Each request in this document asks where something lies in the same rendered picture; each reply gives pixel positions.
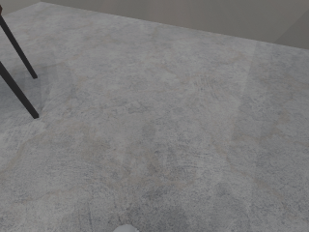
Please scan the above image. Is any table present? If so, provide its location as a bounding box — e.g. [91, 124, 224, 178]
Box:
[0, 5, 40, 119]

